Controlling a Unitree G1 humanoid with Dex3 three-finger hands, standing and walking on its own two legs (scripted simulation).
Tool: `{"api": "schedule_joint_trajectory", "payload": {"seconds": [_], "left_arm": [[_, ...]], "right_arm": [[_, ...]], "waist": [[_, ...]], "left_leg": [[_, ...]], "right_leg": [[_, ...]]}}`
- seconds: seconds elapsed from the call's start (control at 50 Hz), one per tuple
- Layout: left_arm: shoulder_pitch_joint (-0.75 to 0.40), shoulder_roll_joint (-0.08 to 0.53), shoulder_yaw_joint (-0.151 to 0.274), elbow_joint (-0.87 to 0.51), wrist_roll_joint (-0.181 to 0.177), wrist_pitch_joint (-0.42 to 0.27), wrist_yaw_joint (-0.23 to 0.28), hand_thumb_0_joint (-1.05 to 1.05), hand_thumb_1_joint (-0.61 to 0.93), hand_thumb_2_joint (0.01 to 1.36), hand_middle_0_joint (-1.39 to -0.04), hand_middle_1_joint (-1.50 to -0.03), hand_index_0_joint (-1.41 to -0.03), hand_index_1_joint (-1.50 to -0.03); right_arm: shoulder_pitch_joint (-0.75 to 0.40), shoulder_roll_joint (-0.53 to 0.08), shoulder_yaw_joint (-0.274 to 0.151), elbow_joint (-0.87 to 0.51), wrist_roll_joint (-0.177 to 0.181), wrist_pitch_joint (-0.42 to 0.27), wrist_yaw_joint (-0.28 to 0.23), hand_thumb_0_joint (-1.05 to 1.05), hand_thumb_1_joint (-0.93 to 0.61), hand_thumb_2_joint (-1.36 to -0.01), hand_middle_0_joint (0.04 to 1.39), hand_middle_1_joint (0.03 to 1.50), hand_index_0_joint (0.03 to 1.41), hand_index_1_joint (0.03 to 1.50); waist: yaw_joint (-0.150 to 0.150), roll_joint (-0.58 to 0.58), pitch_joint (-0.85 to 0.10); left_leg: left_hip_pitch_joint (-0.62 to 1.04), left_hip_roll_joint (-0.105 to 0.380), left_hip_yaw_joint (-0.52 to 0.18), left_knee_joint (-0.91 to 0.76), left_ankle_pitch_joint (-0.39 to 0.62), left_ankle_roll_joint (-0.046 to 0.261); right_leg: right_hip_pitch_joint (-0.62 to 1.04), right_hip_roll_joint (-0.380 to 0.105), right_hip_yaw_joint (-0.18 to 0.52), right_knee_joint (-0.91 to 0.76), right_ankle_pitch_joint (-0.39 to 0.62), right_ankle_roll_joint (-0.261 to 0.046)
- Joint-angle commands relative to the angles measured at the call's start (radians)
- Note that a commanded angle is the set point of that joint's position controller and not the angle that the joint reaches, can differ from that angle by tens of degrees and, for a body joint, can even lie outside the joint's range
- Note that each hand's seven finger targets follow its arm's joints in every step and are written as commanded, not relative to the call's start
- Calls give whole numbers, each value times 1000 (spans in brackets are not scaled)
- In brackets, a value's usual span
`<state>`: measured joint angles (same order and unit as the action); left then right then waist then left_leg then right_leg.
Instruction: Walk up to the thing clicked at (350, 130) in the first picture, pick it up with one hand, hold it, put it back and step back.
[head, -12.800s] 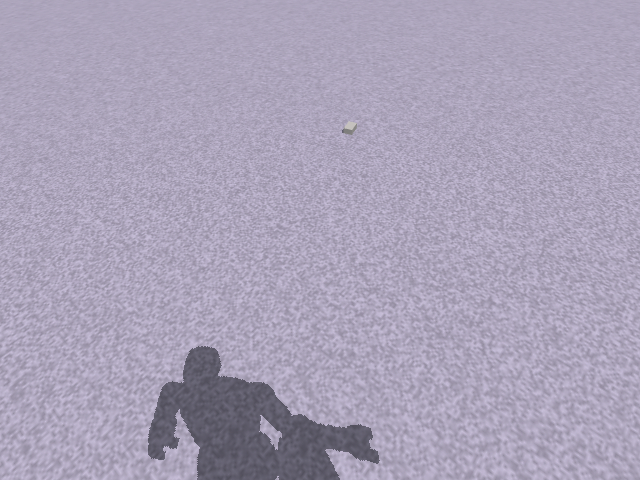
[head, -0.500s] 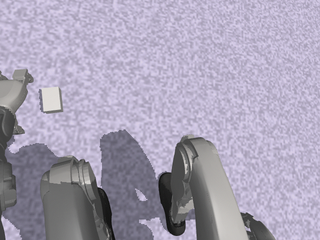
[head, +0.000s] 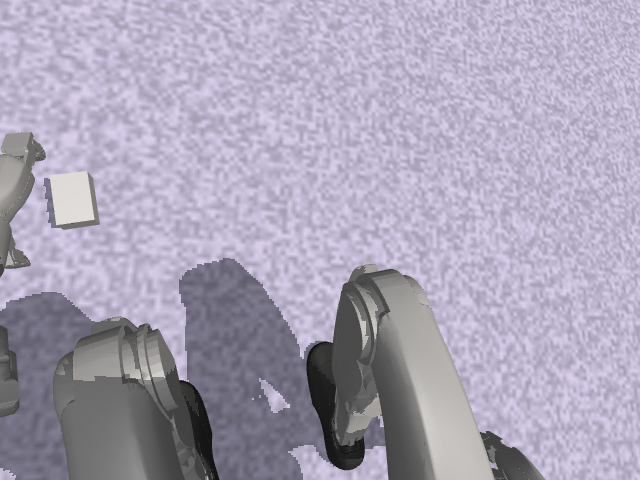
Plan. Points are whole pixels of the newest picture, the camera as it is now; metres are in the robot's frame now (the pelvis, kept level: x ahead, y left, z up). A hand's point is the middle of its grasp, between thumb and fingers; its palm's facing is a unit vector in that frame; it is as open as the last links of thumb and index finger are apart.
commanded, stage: rise first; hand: left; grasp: from above
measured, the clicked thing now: (75, 200) +0.51 +0.28 -0.31
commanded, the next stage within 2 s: approach in 1.72 s
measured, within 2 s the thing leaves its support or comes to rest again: neither
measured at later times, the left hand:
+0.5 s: hand (14, 208) +0.47 +0.31 -0.19, palm faces -0.46 -0.06 -0.89, open 14.1 cm
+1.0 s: hand (10, 204) +0.47 +0.32 -0.19, palm faces -0.45 -0.05 -0.89, open 13.9 cm
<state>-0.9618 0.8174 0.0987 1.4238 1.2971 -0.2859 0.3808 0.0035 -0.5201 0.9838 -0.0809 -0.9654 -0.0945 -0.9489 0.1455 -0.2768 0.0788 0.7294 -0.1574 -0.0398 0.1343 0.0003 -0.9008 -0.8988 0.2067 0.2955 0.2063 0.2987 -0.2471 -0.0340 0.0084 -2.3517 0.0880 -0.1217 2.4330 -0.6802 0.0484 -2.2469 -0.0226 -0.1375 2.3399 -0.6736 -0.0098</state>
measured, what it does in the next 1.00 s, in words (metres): stands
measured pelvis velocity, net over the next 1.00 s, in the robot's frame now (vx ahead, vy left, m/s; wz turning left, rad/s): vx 0.00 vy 0.00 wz -0.02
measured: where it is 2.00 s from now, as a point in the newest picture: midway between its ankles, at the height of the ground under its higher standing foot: (271, 448)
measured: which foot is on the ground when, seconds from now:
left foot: down 0.00-1.00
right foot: down 0.00-1.00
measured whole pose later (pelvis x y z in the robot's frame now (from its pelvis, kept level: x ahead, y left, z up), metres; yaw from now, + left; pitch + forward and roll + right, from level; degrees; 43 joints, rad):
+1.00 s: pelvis +0.00 +0.00 -0.01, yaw -1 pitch +32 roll -10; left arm -1.00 0.89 0.12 1.45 1.32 -0.29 0.37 0.00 -0.48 0.97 -0.11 -0.96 -0.12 -0.94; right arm 0.16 -0.29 0.13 0.69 -0.17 -0.06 0.16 0.00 -0.90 -0.90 0.21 0.30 0.21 0.30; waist -0.29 -0.04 0.05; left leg -2.37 0.08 -0.15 2.47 -0.68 0.05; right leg -2.25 -0.02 -0.16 2.36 -0.67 -0.01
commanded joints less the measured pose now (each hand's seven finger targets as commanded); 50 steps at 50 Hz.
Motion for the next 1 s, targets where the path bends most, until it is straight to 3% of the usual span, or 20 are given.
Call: {"api": "schedule_joint_trajectory", "payload": {"seconds": [0.0, 0.04, 0.18, 0.2, 0.3, 0.52, 0.58, 0.62, 0.68, 0.74, 0.78, 0.8, 0.82, 0.84, 0.88, 0.9, 0.92, 0.94, 0.96, 0.98], "left_arm": [[-290, 264, 33, -124, -23, 6, 40, 0, -541, 987, -59, -965, -69, -955], [-312, 260, 27, -141, -17, 5, 41, 0, -542, 987, -62, -961, -70, -953], [-317, 281, 37, -143, -21, 7, 41, 0, -525, 970, -65, -966, -78, -951], [-308, 280, 40, -124, -20, 8, 43, 0, -580, 1039, -84, -943, -57, -970], [-299, 305, 44, -104, -20, 9, 35, 0, -529, 981, -84, -957, -86, -954], [-321, 341, 50, -101, -9, -10, 33, 0, -516, 972, -87, -959, -93, -952], [-308, 301, 23, -73, -2, -3, 29, 0, -511, 972, -88, -964, -95, -957], [-332, 334, 40, -100, -7, -6, 32, 0, -499, 961, -92, -962, -102, -951], [-321, 336, 43, -125, -6, -3, 31, 0, -499, 962, -97, -954, -104, -947], [-327, 292, 12, -120, -8, -4, 23, 0, -506, 969, -94, -958, -100, -952], [-343, 323, 35, -139, -2, -6, 27, 0, -507, 973, -90, -954, -94, -949], [-321, 300, 14, -118, -8, -2, 26, 0, -503, 965, -89, -965, -98, -955], [-350, 342, 50, -165, -7, -9, 33, 0, -507, 974, -97, -949, -99, -947], [-330, 344, 51, -146, 7, -6, 34, 0, -499, 965, -102, -945, -106, -942], [-328, 296, 18, -89, -8, -3, 31, 0, -501, 967, -99, -950, -103, -945], [-348, 322, 40, -105, -14, -8, 34, 0, -494, 961, -101, -955, -108, -947], [-317, 321, 28, -82, -4, -3, 28, 0, -495, 964, -107, -952, -111, -947], [-325, 378, 76, -132, -10, -5, 31, 0, -486, 959, -115, -939, -119, -935], [-311, 383, 74, -128, -1, -2, 28, 0, -483, 953, -111, -939, -117, -933], [-294, 335, 40, -100, -13, 3, 20, 0, -489, 956, -110, -954, -117, -946]], "right_arm": [[211, -264, -80, 1, 2, -9, -14, 0, -899, -901, 200, 300, 200, 300], [217, -266, -77, -5, -2, -11, -12, 0, -899, -901, 200, 300, 200, 300], [229, -262, -68, 1, -2, -15, -7, 0, -899, -900, 200, 300, 200, 300], [230, -264, -66, 0, -4, -16, -5, 0, -902, -899, 200, 300, 200, 300], [218, -267, -58, -10, -6, -16, -4, 0, -901, -900, 200, 300, 200, 300], [221, -279, -48, -13, -11, -14, 0, 0, -901, -900, 200, 300, 200, 300], [227, -275, -42, -13, -15, -17, 5, 0, -900, -899, 200, 300, 200, 300], [223, -280, -40, -15, -12, -18, 3, 0, -900, -900, 200, 300, 200, 300], [220, -288, -46, -22, -13, -20, 5, 0, -900, -899, 200, 300, 200, 300], [217, -286, -49, -20, -7, -21, 7, 0, -901, -899, 200, 300, 200, 300], [228, -292, -49, -21, -6, -21, 7, 0, -899, -898, 200, 300, 200, 300], [224, -283, -43, -25, -4, -22, 8, 0, -901, -899, 200, 300, 200, 300], [229, -288, -47, -23, -8, -21, 7, 0, -900, -899, 200, 300, 200, 300], [240, -287, -47, -19, -7, -22, 8, 0, -900, -899, 200, 300, 200, 300], [231, -279, -37, -17, -7, -27, 12, 0, -900, -899, 200, 300, 200, 300], [234, -282, -38, -19, -11, -28, 11, 0, -900, -899, 200, 300, 200, 300], [238, -280, -33, -21, -10, -29, 12, 0, -901, -900, 200, 300, 200, 300], [246, -287, -40, -27, -9, -27, 11, 0, -901, -899, 200, 300, 200, 300], [248, -285, -40, -26, -10, -28, 13, 0, -900, -899, 200, 300, 200, 300], [243, -278, -38, -26, -11, -30, 15, 0, -902, -899, 200, 300, 200, 300]], "waist": [[0, 335, -674], [-20, 359, -687], [-27, 331, -690], [-29, 323, -678], [-19, 337, -682], [-37, 356, -656], [-48, 361, -632], [-40, 372, -648], [-35, 411, -658], [-48, 413, -638], [-54, 415, -649], [-46, 411, -631], [-49, 391, -653], [-44, 397, -642], [-62, 377, -610], [-67, 350, -618], [-60, 343, -608], [-42, 347, -646], [-32, 373, -652], [-38, 360, -643]], "left_leg": [[553, -48, 39, -247, 152, -21], [565, -47, 31, -243, 171, -24], [529, -49, 47, -211, 214, -16], [519, -48, 46, -207, 211, -16], [516, -49, 44, -207, 196, -17], [512, -47, 30, -198, 195, -20], [511, -48, 33, -197, 196, -20], [524, -48, 28, -208, 181, -22], [560, -45, 13, -228, 170, -30], [577, -40, -4, -238, 165, -36], [590, -43, -3, -228, 205, -35], [564, -44, 8, -223, 192, -31], [563, -44, 10, -214, 205, -28], [567, -46, 19, -210, 218, -28], [531, -46, 27, -197, 209, -23], [511, -47, 28, -194, 204, -19], [492, -50, 39, -190, 197, -15], [501, -50, 39, -196, 209, -16], [512, -52, 42, -200, 213, -19], [511, -48, 41, -194, 205, -18]], "right_leg": [[271, 57, -34, -226, 184, -28], [273, 57, -40, -215, 203, -27], [319, 61, -34, -223, 251, -20], [317, 61, -35, -219, 251, -19], [322, 64, -35, -219, 232, -21], [301, 67, -51, -204, 234, -23], [295, 66, -51, -204, 237, -22], [290, 65, -53, -206, 219, -23], [264, 62, -64, -193, 207, -26], [224, 61, -69, -182, 204, -29], [227, 57, -69, -174, 234, -26], [238, 60, -61, -186, 227, -27], [256, 60, -62, -188, 243, -24], [261, 58, -58, -188, 253, -24], [261, 61, -53, -197, 250, -21], [280, 64, -54, -210, 252, -17], [299, 63, -44, -217, 247, -15], [328, 61, -45, -219, 254, -14], [330, 59, -44, -208, 252, -17], [319, 61, -42, -213, 248, -16]]}}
